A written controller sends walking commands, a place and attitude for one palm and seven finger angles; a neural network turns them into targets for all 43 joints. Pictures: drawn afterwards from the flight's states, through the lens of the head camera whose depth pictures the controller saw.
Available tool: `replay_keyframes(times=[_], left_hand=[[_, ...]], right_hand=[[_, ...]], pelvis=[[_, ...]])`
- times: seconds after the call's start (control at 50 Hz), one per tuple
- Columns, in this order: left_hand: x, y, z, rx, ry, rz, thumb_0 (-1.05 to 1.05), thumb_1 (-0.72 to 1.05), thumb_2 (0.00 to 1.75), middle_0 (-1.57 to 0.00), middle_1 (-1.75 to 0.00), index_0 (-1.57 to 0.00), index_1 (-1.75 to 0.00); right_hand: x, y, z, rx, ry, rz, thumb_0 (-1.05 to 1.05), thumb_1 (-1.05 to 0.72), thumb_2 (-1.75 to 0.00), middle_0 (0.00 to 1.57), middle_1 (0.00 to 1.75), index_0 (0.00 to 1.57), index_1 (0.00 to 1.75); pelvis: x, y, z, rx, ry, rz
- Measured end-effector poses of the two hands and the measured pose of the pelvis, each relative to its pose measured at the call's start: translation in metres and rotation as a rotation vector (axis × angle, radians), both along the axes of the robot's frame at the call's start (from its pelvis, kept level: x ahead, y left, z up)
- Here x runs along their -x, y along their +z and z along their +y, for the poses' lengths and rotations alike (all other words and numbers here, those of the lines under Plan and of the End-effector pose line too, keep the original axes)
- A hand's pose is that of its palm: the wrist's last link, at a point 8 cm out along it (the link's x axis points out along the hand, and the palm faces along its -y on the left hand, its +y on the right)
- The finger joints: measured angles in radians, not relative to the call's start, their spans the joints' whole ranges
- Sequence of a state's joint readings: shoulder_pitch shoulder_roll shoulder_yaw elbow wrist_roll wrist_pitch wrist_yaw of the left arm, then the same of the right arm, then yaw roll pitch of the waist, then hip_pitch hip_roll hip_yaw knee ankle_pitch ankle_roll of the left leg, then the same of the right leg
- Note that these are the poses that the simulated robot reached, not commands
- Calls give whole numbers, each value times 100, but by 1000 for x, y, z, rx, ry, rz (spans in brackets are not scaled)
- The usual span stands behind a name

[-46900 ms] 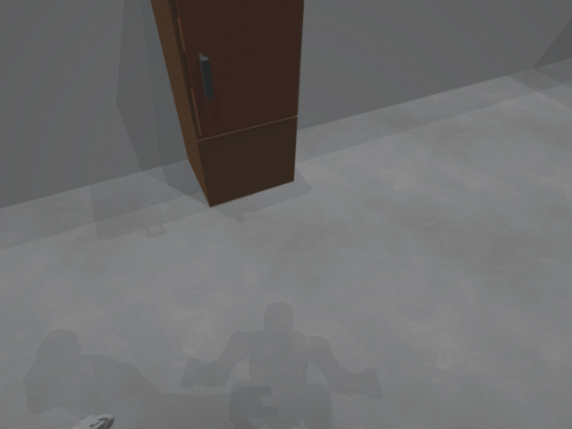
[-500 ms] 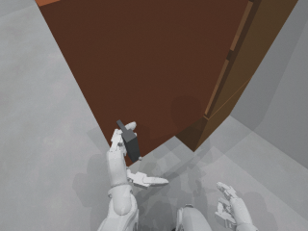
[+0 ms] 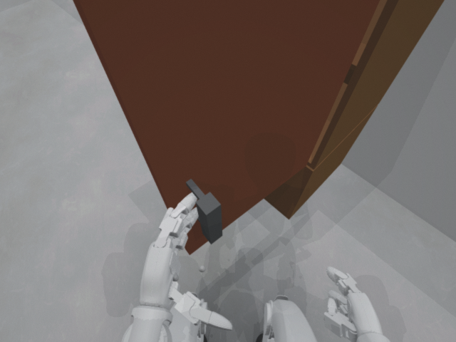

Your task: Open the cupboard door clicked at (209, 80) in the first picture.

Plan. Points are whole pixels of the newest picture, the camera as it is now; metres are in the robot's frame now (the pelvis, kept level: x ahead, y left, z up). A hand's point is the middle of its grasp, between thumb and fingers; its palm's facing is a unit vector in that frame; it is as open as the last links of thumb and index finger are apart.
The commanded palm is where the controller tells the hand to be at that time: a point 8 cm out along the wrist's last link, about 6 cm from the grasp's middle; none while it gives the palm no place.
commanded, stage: slide the hand sideways off the handle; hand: left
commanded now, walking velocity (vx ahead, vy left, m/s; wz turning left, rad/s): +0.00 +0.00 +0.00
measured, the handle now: (203, 211) +0.33 +0.06 +0.03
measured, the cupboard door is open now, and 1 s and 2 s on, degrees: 84 83 83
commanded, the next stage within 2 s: draw the hand back to the body in 0.66 s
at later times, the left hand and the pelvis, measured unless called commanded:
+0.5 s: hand (165, 288) +0.21 +0.11 +0.03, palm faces -0.01 -1.00 -0.02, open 16.1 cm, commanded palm +0.17 +0.17 +0.03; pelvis +0.00 -0.01 -0.01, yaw +0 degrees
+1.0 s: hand (126, 290) +0.19 +0.14 +0.08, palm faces -0.03 -1.00 -0.04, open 16.4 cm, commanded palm +0.16 +0.20 +0.09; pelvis +0.00 +0.00 +0.01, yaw +0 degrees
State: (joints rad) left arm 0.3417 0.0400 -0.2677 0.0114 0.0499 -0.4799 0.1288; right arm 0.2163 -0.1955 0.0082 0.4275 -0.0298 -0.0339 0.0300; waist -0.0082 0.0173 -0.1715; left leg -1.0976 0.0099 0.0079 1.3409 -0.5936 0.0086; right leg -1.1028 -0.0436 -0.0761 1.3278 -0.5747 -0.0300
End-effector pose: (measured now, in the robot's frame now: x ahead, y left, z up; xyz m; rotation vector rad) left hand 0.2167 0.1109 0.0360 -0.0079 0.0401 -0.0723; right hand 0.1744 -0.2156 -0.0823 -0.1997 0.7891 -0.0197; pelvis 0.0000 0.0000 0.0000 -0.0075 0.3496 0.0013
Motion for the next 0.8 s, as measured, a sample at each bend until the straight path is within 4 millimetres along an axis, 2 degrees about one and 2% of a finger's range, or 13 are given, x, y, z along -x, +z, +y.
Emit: replay_keyframes(times=[0.18,0.34,0.58,0.7,0.8], left_hand=[[10,-1,15,0,-5,9,-1,-50,30,-19,-32,-21,-33],[22,0,25,-13,15,23,-1,-50,30,-18,-32,-21,-33],[41,0,61,-31,68,38,-1,-50,30,-15,-30,-17,-31],[50,-4,71,-22,35,40,-1,-50,30,-15,-30,-15,-30],[47,-5,72,-3,23,18,-1,-51,30,-15,-30,-15,-30]], right_hand=[[-18,-1,2,-1,12,-37,2,-91,-90,20,30,20,30],[-27,-1,-4,6,11,-64,1,-91,-90,20,30,20,30],[-26,-5,-19,34,-27,-66,2,-91,-90,20,30,20,30],[-24,-6,-23,56,-44,-83,2,-91,-90,20,30,20,30],[-22,-6,-21,67,-41,-103,2,-91,-90,20,30,20,30]], pelvis=[[-3,-5,-2,5,4,11],[-4,-8,-7,5,6,16],[-3,-13,-14,11,10,16],[1,-17,-12,18,10,15],[5,-22,-8,26,11,14]])
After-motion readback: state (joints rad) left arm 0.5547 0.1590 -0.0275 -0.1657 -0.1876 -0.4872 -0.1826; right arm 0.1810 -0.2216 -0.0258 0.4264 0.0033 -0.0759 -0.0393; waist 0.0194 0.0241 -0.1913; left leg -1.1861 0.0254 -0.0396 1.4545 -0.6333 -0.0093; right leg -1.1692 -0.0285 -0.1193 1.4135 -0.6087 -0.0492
